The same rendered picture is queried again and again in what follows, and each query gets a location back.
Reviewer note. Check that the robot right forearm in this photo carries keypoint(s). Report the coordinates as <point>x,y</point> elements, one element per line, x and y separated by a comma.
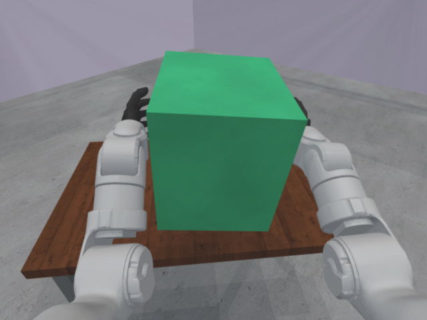
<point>343,207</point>

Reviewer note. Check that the right robot upper arm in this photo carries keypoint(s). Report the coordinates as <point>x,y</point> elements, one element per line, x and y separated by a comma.
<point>372,272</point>

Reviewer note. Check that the carton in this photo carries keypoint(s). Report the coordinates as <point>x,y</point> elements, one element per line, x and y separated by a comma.
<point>223,133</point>

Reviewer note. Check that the robot left forearm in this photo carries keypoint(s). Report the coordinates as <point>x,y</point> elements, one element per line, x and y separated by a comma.
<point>119,187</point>

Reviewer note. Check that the left robot upper arm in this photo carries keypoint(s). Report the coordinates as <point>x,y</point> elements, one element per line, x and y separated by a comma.
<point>111,281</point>

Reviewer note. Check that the robot right hand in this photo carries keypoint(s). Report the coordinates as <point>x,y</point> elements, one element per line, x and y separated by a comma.
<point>303,109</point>

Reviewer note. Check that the table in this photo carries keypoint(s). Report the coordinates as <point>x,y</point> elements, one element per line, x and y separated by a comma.
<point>295,230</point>

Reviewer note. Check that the robot left hand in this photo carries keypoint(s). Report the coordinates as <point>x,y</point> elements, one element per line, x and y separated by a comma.
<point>135,104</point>

